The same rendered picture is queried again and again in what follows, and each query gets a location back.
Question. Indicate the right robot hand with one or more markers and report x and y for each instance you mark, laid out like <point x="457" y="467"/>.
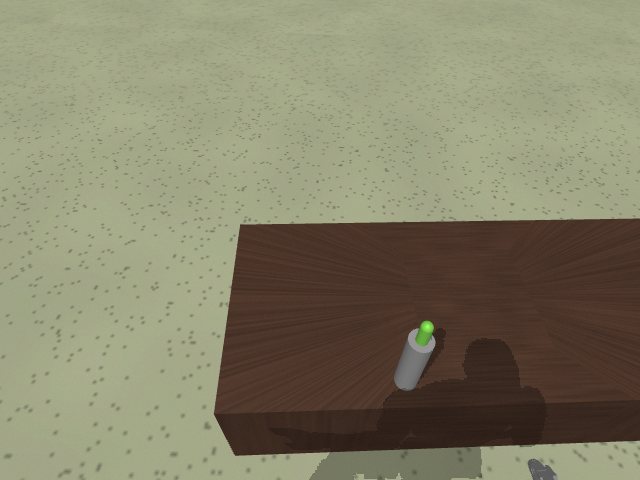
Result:
<point x="541" y="472"/>

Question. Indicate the bottle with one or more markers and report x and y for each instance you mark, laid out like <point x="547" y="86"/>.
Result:
<point x="416" y="353"/>

